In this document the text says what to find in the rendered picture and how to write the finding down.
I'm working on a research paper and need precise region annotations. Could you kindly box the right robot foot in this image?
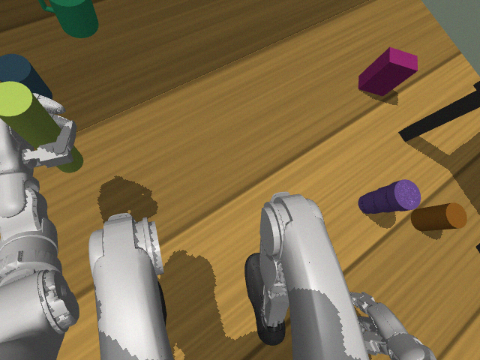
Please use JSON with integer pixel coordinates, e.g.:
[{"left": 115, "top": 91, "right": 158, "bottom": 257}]
[{"left": 244, "top": 253, "right": 285, "bottom": 346}]

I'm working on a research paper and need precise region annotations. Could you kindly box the left robot arm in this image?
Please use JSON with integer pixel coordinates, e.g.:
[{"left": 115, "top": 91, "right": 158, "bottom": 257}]
[{"left": 0, "top": 172, "right": 80, "bottom": 360}]

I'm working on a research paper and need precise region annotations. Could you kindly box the right robot hand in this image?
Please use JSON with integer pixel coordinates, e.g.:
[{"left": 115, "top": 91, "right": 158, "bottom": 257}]
[{"left": 349, "top": 292, "right": 408, "bottom": 356}]

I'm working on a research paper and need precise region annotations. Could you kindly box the left robot hand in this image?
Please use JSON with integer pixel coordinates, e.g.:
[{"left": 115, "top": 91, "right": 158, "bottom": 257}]
[{"left": 0, "top": 93, "right": 77, "bottom": 176}]

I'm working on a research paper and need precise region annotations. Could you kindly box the right robot arm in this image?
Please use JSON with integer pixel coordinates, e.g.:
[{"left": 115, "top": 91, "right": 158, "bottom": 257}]
[{"left": 386, "top": 334, "right": 437, "bottom": 360}]

